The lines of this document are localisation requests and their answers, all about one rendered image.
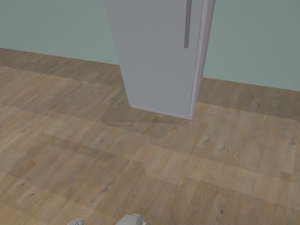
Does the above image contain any left robot thigh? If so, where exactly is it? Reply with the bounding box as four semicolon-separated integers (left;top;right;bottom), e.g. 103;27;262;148
115;215;147;225

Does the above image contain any fridge door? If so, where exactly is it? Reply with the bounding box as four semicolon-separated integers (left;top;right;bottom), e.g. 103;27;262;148
103;0;204;116

